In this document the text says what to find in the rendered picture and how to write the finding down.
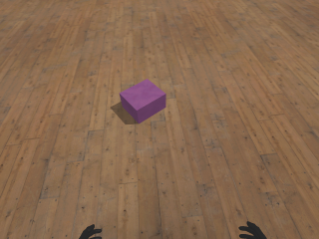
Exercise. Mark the carton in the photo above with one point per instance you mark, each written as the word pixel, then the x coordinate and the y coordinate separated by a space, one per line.
pixel 143 100

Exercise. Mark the robot right hand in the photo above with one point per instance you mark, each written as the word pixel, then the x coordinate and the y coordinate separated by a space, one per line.
pixel 253 229

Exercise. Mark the robot left hand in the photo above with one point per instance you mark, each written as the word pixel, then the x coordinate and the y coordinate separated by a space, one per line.
pixel 89 231

